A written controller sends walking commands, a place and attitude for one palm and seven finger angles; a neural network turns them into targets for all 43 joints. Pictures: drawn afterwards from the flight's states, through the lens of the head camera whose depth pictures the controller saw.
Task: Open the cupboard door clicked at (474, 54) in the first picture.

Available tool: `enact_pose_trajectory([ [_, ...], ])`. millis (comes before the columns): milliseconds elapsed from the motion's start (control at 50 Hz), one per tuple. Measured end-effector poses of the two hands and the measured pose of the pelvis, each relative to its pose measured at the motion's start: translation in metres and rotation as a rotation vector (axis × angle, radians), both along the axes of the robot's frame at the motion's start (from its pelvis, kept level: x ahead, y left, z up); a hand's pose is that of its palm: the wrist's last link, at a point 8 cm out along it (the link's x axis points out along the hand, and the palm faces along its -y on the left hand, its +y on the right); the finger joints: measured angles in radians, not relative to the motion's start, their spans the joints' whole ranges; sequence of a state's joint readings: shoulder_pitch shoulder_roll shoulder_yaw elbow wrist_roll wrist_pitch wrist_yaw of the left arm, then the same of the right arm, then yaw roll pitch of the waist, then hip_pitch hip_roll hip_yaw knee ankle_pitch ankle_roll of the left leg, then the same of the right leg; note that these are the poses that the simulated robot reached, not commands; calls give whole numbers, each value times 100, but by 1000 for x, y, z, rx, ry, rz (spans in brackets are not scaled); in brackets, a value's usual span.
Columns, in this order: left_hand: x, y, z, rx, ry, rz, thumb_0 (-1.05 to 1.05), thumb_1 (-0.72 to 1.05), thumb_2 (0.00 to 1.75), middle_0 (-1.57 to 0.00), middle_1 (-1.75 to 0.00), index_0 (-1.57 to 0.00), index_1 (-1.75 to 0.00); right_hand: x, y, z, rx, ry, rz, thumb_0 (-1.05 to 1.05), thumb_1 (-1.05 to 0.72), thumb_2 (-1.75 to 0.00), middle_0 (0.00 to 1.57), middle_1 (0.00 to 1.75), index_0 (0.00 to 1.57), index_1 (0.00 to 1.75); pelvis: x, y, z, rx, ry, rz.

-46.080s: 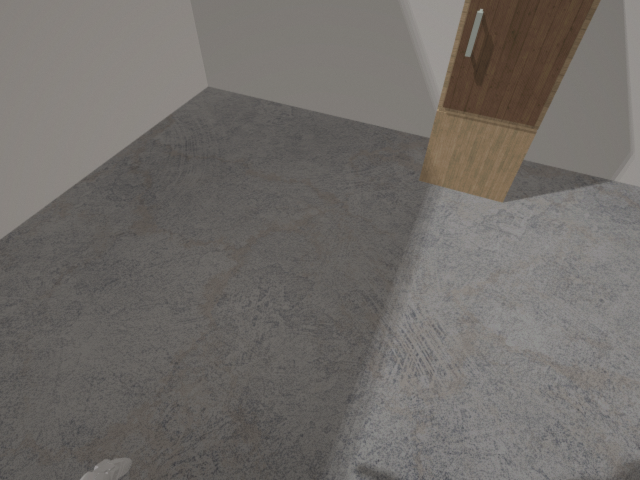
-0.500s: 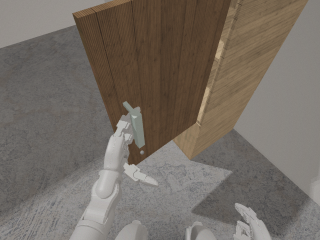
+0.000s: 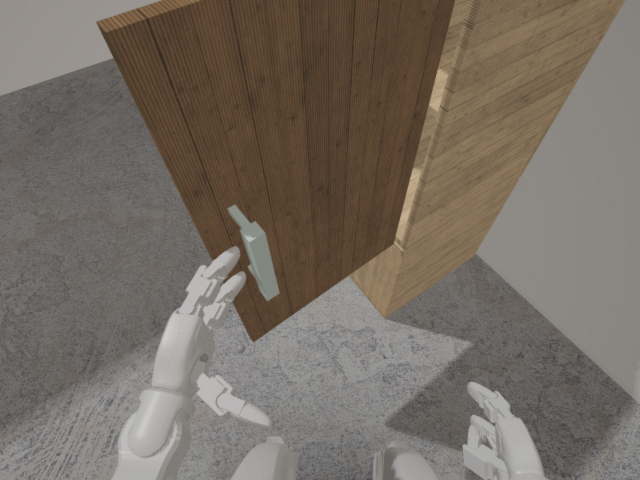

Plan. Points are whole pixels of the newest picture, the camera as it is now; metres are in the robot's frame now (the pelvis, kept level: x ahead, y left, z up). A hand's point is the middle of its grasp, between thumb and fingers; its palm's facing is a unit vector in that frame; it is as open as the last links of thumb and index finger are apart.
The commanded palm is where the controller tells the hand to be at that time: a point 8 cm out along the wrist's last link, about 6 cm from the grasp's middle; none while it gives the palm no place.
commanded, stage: slide the hand sideways off the handle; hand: left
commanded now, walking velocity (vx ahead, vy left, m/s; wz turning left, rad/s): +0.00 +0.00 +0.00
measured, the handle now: (253, 255) +0.38 +0.11 +0.05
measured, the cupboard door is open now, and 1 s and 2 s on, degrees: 93 93 93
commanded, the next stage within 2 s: draw the hand back to the body in 0.30 s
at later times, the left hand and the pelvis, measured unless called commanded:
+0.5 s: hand (190, 367) +0.23 +0.16 +0.05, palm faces -0.10 -0.99 -0.04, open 16.3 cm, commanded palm +0.21 +0.23 +0.06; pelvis -0.01 -0.01 -0.01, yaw +0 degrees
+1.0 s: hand (86, 354) +0.22 +0.22 +0.13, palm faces +0.08 -0.97 -0.22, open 15.7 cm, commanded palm +0.18 +0.27 +0.15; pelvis +0.01 +0.02 +0.04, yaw +0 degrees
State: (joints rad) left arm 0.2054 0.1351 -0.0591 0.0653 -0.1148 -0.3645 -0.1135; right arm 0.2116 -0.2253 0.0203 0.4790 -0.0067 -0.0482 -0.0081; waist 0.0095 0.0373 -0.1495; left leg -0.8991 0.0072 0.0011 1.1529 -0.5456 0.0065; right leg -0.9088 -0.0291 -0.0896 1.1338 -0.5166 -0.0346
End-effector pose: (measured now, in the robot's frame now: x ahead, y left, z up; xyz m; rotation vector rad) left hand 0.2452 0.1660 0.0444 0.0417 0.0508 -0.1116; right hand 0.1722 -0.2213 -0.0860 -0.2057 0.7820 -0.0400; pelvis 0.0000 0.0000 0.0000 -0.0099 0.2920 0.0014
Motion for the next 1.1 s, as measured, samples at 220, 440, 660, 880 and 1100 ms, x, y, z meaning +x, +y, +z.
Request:
enact_pose_trajectory([
  [220, -28, 31, 5, 36, -21, 68, -1, -50, 30, -15, -31, -15, -30, 0, -25, 1, -39, -37, -20, 1, -90, -89, 20, 30, 21, 30, -1, -15, -6, 2, 0, 3],
  [440, -30, 45, -2, 3, -13, 12, -1, -50, 30, -15, -31, -15, -30, -7, -29, -3, -67, -70, -31, 1, -90, -89, 20, 30, 21, 30, -10, -13, -13, -12, 3, 7],
  [660, -38, 71, 50, 32, -26, 46, -1, -50, 30, -15, -31, -15, -30, -17, -5, 25, -18, -88, -78, 2, -90, -89, 20, 30, 21, 30, -3, 2, 12, -21, -60, 1],
  [880, -50, 88, 75, 22, -33, 48, -1, -49, 31, -15, -30, -15, -30, 1, 13, 60, -43, -181, -32, 1, -90, -89, 20, 30, 21, 30, 5, 17, 30, -36, -120, 8],
  [1100, -59, 116, 117, 294, 38, 323, -1, -25, 41, -16, -31, -16, -31, 15, 31, 81, -37, -168, -41, 1, -90, -89, 20, 30, 21, 30, 21, 28, 57, -30, -189, -6],
])
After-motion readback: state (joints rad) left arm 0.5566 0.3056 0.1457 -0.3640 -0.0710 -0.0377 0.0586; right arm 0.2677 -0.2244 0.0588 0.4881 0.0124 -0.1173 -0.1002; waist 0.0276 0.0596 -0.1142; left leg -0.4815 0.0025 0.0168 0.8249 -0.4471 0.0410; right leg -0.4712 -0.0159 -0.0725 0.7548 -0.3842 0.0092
